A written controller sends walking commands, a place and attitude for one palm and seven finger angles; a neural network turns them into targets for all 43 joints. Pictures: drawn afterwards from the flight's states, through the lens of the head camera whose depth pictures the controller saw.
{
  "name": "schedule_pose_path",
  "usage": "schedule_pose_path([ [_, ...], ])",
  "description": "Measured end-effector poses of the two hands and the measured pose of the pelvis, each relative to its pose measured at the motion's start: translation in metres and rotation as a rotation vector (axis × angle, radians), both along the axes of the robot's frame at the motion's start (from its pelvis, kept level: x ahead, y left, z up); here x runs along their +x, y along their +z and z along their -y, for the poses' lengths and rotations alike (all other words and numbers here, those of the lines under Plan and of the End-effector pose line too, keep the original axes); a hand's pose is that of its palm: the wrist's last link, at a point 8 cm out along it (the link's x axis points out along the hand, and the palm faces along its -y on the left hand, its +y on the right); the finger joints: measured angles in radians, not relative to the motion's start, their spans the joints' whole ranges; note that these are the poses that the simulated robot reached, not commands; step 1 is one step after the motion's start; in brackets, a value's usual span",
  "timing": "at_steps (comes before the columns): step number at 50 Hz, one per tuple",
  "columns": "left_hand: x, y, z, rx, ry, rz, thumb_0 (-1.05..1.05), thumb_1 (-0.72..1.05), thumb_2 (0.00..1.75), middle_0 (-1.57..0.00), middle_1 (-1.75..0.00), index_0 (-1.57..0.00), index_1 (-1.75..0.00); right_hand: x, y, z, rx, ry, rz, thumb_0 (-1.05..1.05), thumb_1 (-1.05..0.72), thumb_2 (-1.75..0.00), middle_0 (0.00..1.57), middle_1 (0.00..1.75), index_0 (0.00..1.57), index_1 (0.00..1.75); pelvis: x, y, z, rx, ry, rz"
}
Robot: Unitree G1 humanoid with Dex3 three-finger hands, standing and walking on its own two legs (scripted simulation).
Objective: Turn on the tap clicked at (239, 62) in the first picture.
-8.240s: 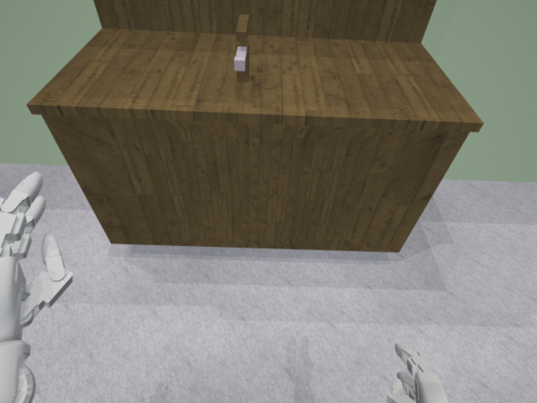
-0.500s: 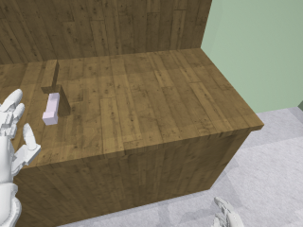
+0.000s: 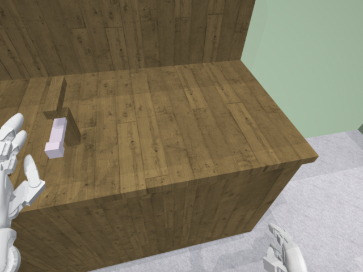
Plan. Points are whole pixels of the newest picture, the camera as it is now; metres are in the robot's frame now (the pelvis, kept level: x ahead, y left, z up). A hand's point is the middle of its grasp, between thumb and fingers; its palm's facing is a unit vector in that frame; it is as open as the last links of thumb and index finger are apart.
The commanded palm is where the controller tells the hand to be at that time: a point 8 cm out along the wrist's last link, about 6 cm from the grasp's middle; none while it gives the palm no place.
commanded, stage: look again from close up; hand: left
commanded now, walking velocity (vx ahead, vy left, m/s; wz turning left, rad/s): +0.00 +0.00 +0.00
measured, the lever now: (54, 149) +0.33 +0.32 +0.09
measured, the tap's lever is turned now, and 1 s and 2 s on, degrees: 0 0 0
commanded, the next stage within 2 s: come to a stop and stand still in 0.24 s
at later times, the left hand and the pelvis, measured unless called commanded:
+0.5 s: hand (32, 181) +0.21 +0.27 +0.16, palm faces +0.41 -0.84 -0.35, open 7.4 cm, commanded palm +0.15 +0.28 +0.17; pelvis -0.02 +0.01 +0.00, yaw -2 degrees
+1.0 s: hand (37, 176) +0.23 +0.27 +0.15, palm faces +0.43 -0.85 -0.30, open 7.4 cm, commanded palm +0.16 +0.29 +0.17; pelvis -0.01 +0.02 +0.00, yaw -2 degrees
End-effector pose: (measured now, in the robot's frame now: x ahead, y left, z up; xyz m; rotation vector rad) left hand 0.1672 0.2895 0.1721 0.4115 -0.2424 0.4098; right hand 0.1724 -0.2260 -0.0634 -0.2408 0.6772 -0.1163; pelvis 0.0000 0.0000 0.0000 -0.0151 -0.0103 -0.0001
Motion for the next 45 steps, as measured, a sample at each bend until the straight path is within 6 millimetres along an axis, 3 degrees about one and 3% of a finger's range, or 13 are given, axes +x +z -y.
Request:
schedule_pose_path([
  [3, 0.007, 0.011, -0.012, 0.114, 0.008, 0.029, 0.02, 0.88, 0.9, -0.22, -0.3, -0.21, -0.31, -0.004, -0.003, -0.005, -0.005, 0.049, -0.006, 0.01, -0.9, -0.9, 0.2, 0.29, 0.2, 0.3, -0.007, -0.002, 0.004, -0.002, 0.011, -0.004],
  [7, 0.021, 0.024, -0.033, 0.091, 0.065, 0.126, 0.02, 0.88, 0.9, -0.21, -0.3, -0.21, -0.31, -0.014, -0.008, -0.011, 0.046, 0.072, -0.016, 0.01, -0.9, -0.9, 0.2, 0.3, 0.2, 0.3, -0.018, -0.003, 0.006, 0.008, -0.015, 0.008],
  [9, 0.023, 0.02, -0.022, 0.06, 0.031, 0.12, 0.02, 0.89, 0.9, -0.21, -0.3, -0.2, -0.3, -0.02, -0.009, -0.012, 0.075, 0.056, 0.006, 0.01, -0.9, -0.9, 0.2, 0.3, 0.2, 0.3, -0.02, -0.004, 0.001, 0.008, -0.031, 0.014],
  [13, 0.017, 0.002, 0.019, 0.027, -0.135, 0.03, 0.02, 0.89, 0.9, -0.2, -0.3, -0.2, -0.3, -0.035, -0.011, -0.011, 0.097, 0.004, 0.021, 0.01, -0.9, -0.9, 0.2, 0.3, 0.2, 0.3, -0.02, -0.004, -0.007, 0.01, -0.049, 0.018],
  [15, 0.013, -0.008, 0.026, 0.034, -0.187, -0.022, 0.02, 0.89, 0.9, -0.21, -0.3, -0.2, -0.3, -0.044, -0.012, -0.01, 0.088, -0.023, 0.004, 0.01, -0.9, -0.9, 0.2, 0.3, 0.2, 0.3, -0.019, -0.004, -0.007, 0.01, -0.052, 0.017],
  [21, 0.005, -0.014, -0.006, 0.061, -0.107, -0.038, 0.02, 0.88, 0.9, -0.22, -0.3, -0.22, -0.31, -0.061, -0.01, -0.003, 0.02, -0.042, -0.055, 0.01, -0.9, -0.9, 0.2, 0.3, 0.2, 0.3, -0.02, -0.004, -0.006, 0.009, -0.043, 0.019],
  [26, 0.004, 0.0, -0.018, 0.033, -0.041, 0.074, 0.02, 0.88, 0.9, -0.22, -0.3, -0.21, -0.31, -0.055, -0.007, -0.001, -0.013, -0.012, -0.052, 0.01, -0.9, -0.9, 0.2, 0.3, 0.2, 0.3, -0.019, -0.004, -0.011, 0.002, -0.038, 0.027],
  [28, 0.011, 0.019, -0.026, 0.145, -0.048, 0.144, 0.02, 0.88, 0.9, -0.22, -0.3, -0.21, -0.31, -0.05, -0.007, -0.004, -0.04, 0.04, -0.048, 0.01, -0.9, -0.9, 0.2, 0.3, 0.2, 0.3, -0.021, -0.005, -0.011, 0.0, -0.022, 0.021],
  [32, 0.025, 0.032, -0.036, 0.108, -0.026, 0.219, 0.02, 0.89, 0.9, -0.21, -0.3, -0.21, -0.3, -0.038, -0.006, -0.013, 0.022, 0.033, 0.007, 0.01, -0.9, -0.9, 0.2, 0.3, 0.2, 0.3, -0.023, -0.007, -0.014, 0.014, -0.036, 0.027],
  [39, 0.016, -0.006, 0.003, 0.058, -0.152, -0.016, 0.01, 0.89, 0.9, -0.21, -0.3, -0.2, -0.3, -0.027, -0.009, -0.026, 0.114, -0.024, 0.074, 0.01, -0.9, -0.9, 0.2, 0.3, 0.2, 0.3, -0.015, -0.006, -0.021, 0.01, -0.061, 0.025],
  [45, 0.008, -0.024, -0.016, 0.013, -0.065, -0.055, 0.02, 0.88, 0.9, -0.22, -0.3, -0.21, -0.31, -0.031, -0.008, -0.024, 0.047, 0.004, 0.001, 0.01, -0.9, -0.9, 0.2, 0.3, 0.2, 0.3, -0.013, -0.005, -0.014, 0.007, -0.05, 0.019],
])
